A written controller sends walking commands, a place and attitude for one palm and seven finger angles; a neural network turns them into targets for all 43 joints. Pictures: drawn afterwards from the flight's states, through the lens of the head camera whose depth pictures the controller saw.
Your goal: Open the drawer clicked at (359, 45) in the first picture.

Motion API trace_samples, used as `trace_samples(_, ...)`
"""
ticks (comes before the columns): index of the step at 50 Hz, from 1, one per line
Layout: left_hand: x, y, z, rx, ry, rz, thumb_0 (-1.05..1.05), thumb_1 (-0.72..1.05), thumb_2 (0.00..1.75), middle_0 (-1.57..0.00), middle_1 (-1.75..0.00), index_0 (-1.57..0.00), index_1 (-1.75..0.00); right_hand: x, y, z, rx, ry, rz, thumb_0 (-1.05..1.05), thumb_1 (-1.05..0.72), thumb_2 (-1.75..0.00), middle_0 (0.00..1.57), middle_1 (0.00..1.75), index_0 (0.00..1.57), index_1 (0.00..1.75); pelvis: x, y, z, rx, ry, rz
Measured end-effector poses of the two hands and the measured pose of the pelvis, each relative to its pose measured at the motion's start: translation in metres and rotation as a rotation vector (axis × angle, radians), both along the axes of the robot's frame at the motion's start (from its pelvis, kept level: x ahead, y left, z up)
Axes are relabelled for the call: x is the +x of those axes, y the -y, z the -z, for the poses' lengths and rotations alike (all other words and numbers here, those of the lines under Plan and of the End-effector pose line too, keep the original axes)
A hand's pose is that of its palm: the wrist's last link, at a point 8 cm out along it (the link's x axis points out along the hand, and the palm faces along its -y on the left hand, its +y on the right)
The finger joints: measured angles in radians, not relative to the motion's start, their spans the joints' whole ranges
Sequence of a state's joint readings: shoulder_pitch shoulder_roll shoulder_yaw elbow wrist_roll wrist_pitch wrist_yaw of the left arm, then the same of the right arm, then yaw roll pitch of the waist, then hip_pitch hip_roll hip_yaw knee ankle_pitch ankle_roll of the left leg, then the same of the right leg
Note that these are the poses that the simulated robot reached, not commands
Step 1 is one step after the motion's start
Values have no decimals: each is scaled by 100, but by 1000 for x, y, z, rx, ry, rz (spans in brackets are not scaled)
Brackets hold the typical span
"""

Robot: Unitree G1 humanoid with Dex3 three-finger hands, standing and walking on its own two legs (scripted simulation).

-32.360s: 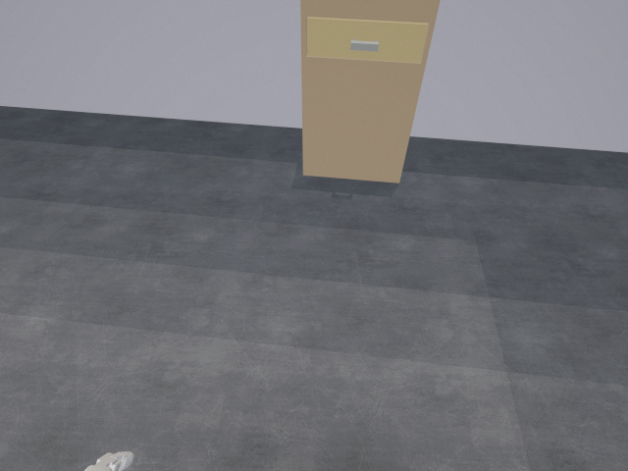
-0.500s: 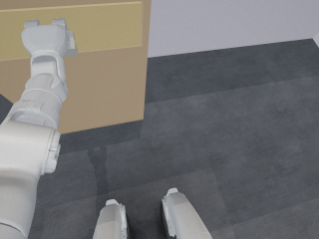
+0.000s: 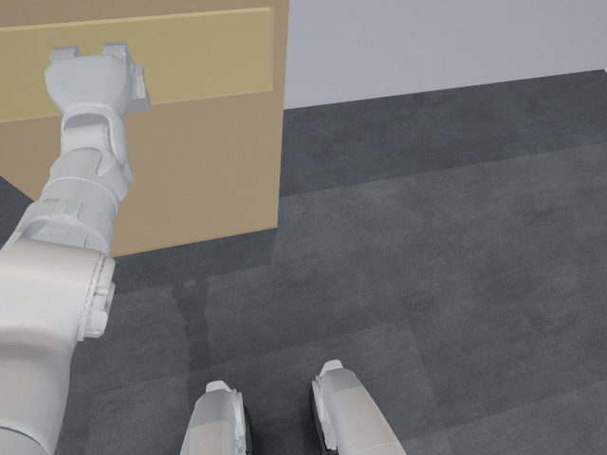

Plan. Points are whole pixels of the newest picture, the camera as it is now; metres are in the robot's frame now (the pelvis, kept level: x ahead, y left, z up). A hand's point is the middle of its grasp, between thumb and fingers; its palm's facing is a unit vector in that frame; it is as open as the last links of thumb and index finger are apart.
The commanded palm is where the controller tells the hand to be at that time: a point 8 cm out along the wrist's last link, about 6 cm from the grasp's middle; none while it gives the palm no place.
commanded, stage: lift the hand off the handle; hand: left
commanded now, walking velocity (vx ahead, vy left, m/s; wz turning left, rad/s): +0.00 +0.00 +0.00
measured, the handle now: (105, 88) +0.61 +0.19 +0.02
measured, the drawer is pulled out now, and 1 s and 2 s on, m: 0.00 0.00 0.00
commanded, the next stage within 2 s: open the thumb to release the handle in 1.18 s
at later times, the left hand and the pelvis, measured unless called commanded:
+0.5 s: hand (108, 116) +0.56 +0.18 +0.02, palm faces -0.10 +0.00 -0.99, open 13.6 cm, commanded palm +0.56 +0.15 +0.08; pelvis +0.03 +0.00 +0.03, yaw +1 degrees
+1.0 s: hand (105, 119) +0.56 +0.18 +0.03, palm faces -0.14 -0.04 -0.99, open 13.8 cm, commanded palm +0.56 +0.16 +0.12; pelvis +0.08 +0.00 +0.06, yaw +1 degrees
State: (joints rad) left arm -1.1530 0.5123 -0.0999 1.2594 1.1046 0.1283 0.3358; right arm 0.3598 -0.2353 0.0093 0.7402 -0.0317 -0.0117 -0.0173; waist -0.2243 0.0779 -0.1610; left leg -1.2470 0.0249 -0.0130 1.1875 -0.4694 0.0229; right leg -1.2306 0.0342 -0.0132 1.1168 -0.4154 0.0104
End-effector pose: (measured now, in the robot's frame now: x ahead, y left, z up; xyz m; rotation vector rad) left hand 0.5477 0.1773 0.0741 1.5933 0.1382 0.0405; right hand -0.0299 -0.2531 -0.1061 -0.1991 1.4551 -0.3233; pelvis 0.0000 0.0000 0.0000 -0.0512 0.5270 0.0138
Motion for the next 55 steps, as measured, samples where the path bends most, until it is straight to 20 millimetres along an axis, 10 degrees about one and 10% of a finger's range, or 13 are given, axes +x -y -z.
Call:
trace_samples(31, 0, -3, -5, -33, -59, 22, 0, -49, 30, -33, -122, -35, -117, 39, -3, -31, 26, -19, -1, 0, -90, -90, 20, 30, 20, 30, 45, 0, -38, 2, 46, -6)
trace_samples(55, -6, -6, -9, -72, -84, 39, 0, -49, 30, -33, -118, -37, -110, 116, 11, -45, 33, 56, -52, 0, -90, -90, 20, 30, 20, 30, 86, 5, -63, 27, 83, 9)
